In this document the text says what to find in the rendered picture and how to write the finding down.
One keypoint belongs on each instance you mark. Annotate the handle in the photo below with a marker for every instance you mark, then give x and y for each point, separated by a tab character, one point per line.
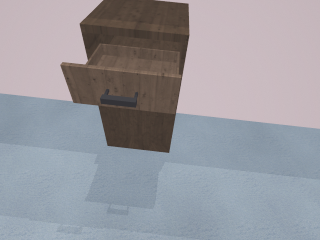
119	100

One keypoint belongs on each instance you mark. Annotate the cabinet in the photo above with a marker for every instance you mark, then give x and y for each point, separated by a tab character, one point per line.
150	24

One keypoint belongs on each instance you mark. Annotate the drawer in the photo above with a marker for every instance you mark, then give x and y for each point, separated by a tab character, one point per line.
125	70

